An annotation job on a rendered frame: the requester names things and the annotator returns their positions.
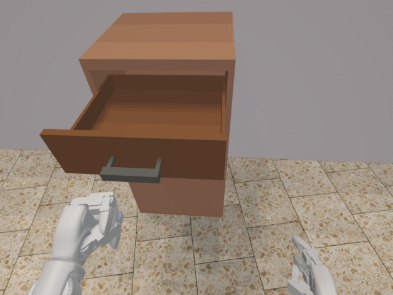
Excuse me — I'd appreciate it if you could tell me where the drawer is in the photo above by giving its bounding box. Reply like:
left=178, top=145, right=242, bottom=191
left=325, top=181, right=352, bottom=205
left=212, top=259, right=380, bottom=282
left=39, top=74, right=227, bottom=180

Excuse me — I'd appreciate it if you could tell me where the handle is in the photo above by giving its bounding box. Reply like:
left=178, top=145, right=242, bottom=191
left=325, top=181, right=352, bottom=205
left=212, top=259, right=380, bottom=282
left=99, top=156, right=163, bottom=183

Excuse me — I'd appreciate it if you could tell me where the left robot forearm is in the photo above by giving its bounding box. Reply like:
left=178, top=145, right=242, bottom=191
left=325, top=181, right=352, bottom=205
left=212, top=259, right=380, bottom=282
left=26, top=259, right=85, bottom=295

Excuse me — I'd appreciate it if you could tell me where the right robot hand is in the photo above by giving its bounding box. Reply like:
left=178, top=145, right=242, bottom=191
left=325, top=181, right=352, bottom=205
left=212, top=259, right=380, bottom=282
left=288, top=235, right=338, bottom=295

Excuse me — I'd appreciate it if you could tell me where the left robot hand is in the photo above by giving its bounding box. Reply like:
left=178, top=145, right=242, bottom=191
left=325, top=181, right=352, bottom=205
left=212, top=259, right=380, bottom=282
left=51, top=192, right=124, bottom=266

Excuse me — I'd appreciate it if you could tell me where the cabinet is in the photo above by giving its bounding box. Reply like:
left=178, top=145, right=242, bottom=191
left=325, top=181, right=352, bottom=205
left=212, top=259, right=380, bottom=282
left=79, top=12, right=236, bottom=218

